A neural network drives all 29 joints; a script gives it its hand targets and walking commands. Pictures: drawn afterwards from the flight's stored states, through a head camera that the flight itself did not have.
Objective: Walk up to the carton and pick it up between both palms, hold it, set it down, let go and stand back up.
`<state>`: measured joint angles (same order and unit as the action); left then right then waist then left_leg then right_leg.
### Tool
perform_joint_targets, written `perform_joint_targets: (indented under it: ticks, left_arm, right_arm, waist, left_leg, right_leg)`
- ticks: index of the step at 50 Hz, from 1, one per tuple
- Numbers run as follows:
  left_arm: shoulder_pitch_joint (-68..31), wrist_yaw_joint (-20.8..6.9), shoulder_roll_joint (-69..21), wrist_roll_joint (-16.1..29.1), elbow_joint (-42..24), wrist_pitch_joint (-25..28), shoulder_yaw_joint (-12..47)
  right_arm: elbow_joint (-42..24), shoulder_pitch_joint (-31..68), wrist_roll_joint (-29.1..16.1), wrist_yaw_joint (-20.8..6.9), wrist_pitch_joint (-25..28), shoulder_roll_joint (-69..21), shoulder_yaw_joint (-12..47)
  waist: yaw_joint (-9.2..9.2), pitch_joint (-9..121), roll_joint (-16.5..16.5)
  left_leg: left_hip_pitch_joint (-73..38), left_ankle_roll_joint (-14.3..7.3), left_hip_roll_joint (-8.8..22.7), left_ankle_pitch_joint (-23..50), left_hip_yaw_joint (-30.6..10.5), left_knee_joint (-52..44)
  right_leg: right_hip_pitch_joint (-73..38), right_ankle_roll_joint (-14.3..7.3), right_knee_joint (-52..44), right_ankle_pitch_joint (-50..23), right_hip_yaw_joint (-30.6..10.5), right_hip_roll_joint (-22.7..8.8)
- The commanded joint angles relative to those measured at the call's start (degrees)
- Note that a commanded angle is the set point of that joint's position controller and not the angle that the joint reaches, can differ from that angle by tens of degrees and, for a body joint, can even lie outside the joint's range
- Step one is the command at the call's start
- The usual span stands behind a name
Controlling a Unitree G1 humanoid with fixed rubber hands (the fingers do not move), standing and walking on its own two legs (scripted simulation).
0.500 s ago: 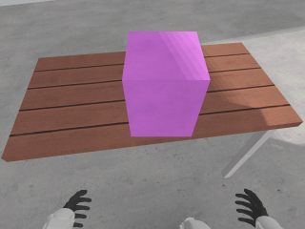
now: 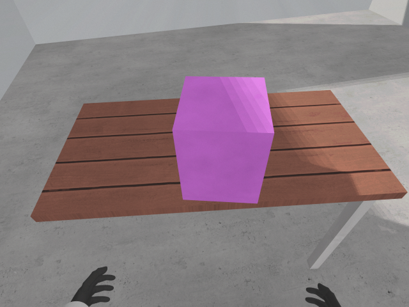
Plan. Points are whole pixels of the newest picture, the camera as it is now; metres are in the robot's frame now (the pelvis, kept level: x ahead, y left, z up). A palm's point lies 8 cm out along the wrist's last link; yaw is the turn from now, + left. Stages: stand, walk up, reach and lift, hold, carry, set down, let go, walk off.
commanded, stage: reach and lift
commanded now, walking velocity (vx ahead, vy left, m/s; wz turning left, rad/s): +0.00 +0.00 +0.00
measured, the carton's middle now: (222, 140) +0.52 -0.02 +0.02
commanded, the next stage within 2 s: none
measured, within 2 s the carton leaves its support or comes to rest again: neither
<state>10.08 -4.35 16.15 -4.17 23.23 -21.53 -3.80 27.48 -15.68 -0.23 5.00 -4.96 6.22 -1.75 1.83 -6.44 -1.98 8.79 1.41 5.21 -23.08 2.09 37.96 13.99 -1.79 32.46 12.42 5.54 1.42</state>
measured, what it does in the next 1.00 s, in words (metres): stands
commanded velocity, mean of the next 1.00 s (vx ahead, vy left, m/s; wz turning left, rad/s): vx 0.00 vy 0.00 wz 0.00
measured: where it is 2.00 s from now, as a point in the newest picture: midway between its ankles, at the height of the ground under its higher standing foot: outside the picture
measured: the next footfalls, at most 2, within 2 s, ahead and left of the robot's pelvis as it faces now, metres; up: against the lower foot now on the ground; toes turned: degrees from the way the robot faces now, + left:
none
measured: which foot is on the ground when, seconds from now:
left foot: down 0.00-1.00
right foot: down 0.00-1.00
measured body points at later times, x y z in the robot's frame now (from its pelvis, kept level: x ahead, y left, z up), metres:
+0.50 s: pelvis +0.03 +0.00 +0.02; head +0.05 +0.01 +0.46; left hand +0.21 +0.25 -0.05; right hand +0.19 -0.20 -0.07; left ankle -0.02 +0.13 -0.72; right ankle +0.06 -0.10 -0.72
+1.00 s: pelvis +0.04 +0.03 +0.02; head +0.02 +0.04 +0.47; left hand +0.25 +0.24 -0.02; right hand +0.25 -0.19 -0.02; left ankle -0.02 +0.13 -0.72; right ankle +0.06 -0.10 -0.72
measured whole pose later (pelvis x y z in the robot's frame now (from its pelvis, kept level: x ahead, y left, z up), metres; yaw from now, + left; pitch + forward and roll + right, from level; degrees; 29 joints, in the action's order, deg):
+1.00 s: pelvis +0.04 +0.03 +0.02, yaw +3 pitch -5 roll -2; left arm 6.6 1.6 11.8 7.8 30.4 10.8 5.8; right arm 37.0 -7.4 -7.6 0.7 17.8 8.5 -4.9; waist 0.7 -2.0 -1.3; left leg 1.8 -0.7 1.9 -18.7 3.0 25.0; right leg 6.3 1.0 21.0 10.2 1.7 -0.3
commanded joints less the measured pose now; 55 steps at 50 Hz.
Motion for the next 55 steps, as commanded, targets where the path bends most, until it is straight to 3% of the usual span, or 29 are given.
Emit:
perform_joint_targets:
  ticks: [1, 4, 7, 8, 9, 12, 13, 14, 16, 18, 19, 20, 22, 24, 25, 26, 31, 39, 55]
  left_arm:
    - [-5.26, 0.89, 5.09, -0.19, -6.27, 6.27, -2.15]
    - [-8.53, 1.04, 5.63, 1.63, -6.81, 8.87, -0.12]
    - [-8.13, 1.15, 6.78, 3.69, -5.57, 10.05, 0.32]
    - [-7.01, 1.14, 8.79, 4.85, -6.79, 10.92, -0.11]
    - [-7.0, 1.36, 9.34, 5.44, -7.05, 11.45, 0.14]
    - [-3.6, 1.58, 11.18, 6.31, -7.12, 13.28, -1.15]
    - [-2.81, 1.32, 10.29, 7.14, -6.95, 13.65, -1.05]
    - [-2.24, 1.03, 10.92, 6.68, -4.45, 13.92, -2.19]
    - [-0.31, 0.8, 9.94, 7.51, -3.14, 14.65, -1.48]
    - [-0.63, 0.8, 7.71, 8.11, -2.1, 15.82, -1.07]
    - [-0.7, 0.75, 7.38, 8.77, -1.86, 16.85, -0.42]
    - [-1.63, 0.91, 6.97, 8.47, -2.2, 17.67, -0.29]
    - [-1.9, 1.21, 6.72, 8.35, -3.06, 19.66, -0.17]
    - [-2.37, 1.87, 6.06, 9.39, -4.96, 22.2, 0.79]
    - [-5.92, 1.73, 9.67, 10.36, -6.19, 24.26, 1.19]
    - [-4.57, 2.03, 8.77, 10.58, -4.91, 25.72, 1.76]
    - [-4.58, 3.43, 4.98, 10.72, -2.16, 28.18, 4.13]
    - [-6.48, 4.94, 1.03, 10.91, -1.88, 30.27, 6.51]
    - [-17.12, 6.19, 0.89, 14.6, 4.03, 40.25, 8.95]
  right_arm:
    - [-5.64, 2.73, -0.16, -0.98, 4.03, 3.3, -0.51]
    - [-6.76, 4.07, -0.1, -1.04, 6.08, 2.41, -1.39]
    - [-6.85, 3.22, 0.14, -0.62, 7.13, 0.63, -2.09]
    - [-8.73, 2.47, 0.36, -0.45, 7.83, 0.24, -1.93]
    - [-7.78, 1.42, 0.18, -0.06, 7.94, -0.53, -1.85]
    - [-7.06, -1.03, -0.51, 0.34, 9.35, -1.91, -0.24]
    - [-6.56, -1.69, -0.06, 0.52, 9.85, -1.4, -0.63]
    - [-6.25, -1.29, -0.02, 0.65, 9.96, -1.28, -0.57]
    - [-4.87, -1.57, -0.2, 0.51, 10.87, -0.72, -0.58]
    - [-4.38, 0.27, -0.51, 0.34, 12.7, 0.32, -1.37]
    - [-5.44, 1.46, -0.17, 0.16, 13.82, 0.39, -1.4]
    - [-3.57, 1.49, -0.49, 0.03, 14.63, 1.12, -1.64]
    - [-2.61, 1.5, -0.71, -0.3, 16.26, 0.87, -1.97]
    - [-3.6, 2.38, -1.95, -0.96, 18.48, 1.15, -1.83]
    - [-6.41, 3.49, -3.43, -1.0, 19.87, 0.24, 0.62]
    - [-4.89, 3.17, -3.97, -1.27, 20.71, 0.83, 0.24]
    - [-0.56, 5.39, -4.69, -2.7, 22.71, 3.52, -2.2]
    - [2.64, 9.46, -6.18, -3.65, 23.83, 7.43, -4.59]
    - [2.51, 20.71, -8.88, -3.93, 26.72, 7.61, -3.87]
  waist:
    - [-0.7, 1.4, -6.78]
    - [1.43, 1.86, -3.76]
    - [1.33, 2.05, -0.59]
    - [0.48, 4.74, 1.48]
    - [0.81, 4.98, 3.17]
    - [-0.44, 7.02, 3.69]
    - [0.23, 6.68, 3.49]
    - [-1.03, 5.96, 3.33]
    - [-1.05, 7.58, 3.95]
    - [-1.2, 7.8, 2.37]
    - [-1.3, 7.46, 3.02]
    - [-0.84, 8.03, 1.36]
    - [-0.57, 7.76, 0.48]
    - [-0.8, 11.11, -0.7]
    - [-0.7, 12.48, 0.96]
    - [-1.04, 11.98, -0.04]
    - [-1.27, 10.63, -2.65]
    - [-0.95, 8.29, -2.32]
    - [-0.55, 12.08, 0.03]
  left_leg:
    - [39.39, -5.91, 2.37, -7.9, 2.05, -19.53]
    - [31.12, -5.45, 1.01, -4.44, 3.26, -15.7]
    - [22.91, -4.78, -0.67, -0.76, 4.12, -13.85]
    - [18.66, -4.47, -1.96, 2.29, 4.8, -12.27]
    - [14.66, -4.33, -2.46, 5.06, 4.62, -12.47]
    - [9.92, -3.17, -4.08, 9.4, 4.1, -13.31]
    - [8.85, -3.0, -3.97, 10.08, 4.07, -14.27]
    - [7.91, -2.99, -4.65, 10.02, 4.35, -14.49]
    - [5.52, -2.32, -5.06, 12.66, 4.01, -15.56]
    - [4.26, -1.04, -5.0, 13.88, 3.74, -16.55]
    - [4.17, -1.37, -5.09, 15.3, 3.46, -16.06]
    - [4.66, -0.43, -4.92, 15.14, 3.16, -16.94]
    - [4.8, -0.62, -5.16, 15.12, 2.92, -17.54]
    - [2.89, 0.02, -5.1, 18.49, 2.56, -17.08]
    - [3.97, 0.0, -5.13, 19.4, 2.55, -17.01]
    - [3.97, 0.22, -5.26, 19.46, 1.98, -17.58]
    - [0.48, 1.54, -4.03, 21.83, 1.37, -18.27]
    - [-2.69, 3.46, -3.23, 28.54, -0.43, -18.04]
    - [6.3, 1.95, -4.33, 19.2, -1.35, -16.51]
  right_leg:
    - [-38.14, 1.36, 3.53, -4.32, -6.03, 1.41]
    - [-27.13, 1.08, 0.97, -0.15, -6.49, 0.3]
    - [-18.01, 0.8, -2.94, 2.24, -7.11, -1.23]
    - [-17.39, 1.07, -4.68, 1.95, -8.25, -2.39]
    - [-14.94, 1.25, -5.93, 0.37, -8.52, -2.94]
    - [-15.53, 1.78, -7.34, -7.77, -8.89, -3.63]
    - [-15.26, 1.76, -8.12, -8.64, -8.93, -3.55]
    - [-15.09, 2.15, -8.85, -8.52, -8.87, -3.45]
    - [-15.45, 2.14, -9.3, -12.3, -7.58, -2.86]
    - [-14.43, 1.73, -9.76, -12.47, -6.32, -2.27]
    - [-13.9, 1.48, -9.63, -13.82, -6.44, -2.52]
    - [-14.22, 1.14, -10.03, -13.12, -5.75, -2.06]
    - [-14.62, 0.97, -10.53, -11.78, -6.13, -2.06]
    - [-16.27, 0.53, -9.9, -15.05, -5.74, -1.16]
    - [-19.62, 0.67, -10.47, -18.57, -7.03, -2.57]
    - [-19.77, 0.42, -10.14, -19.66, -7.09, -2.34]
    - [-16.16, -1.65, -11.36, -12.99, -5.62, -0.52]
    - [-13.68, -2.23, -12.95, -11.98, -4.63, 1.06]
    - [-16.15, -1.49, -8.99, -11.3, -6.56, -0.24]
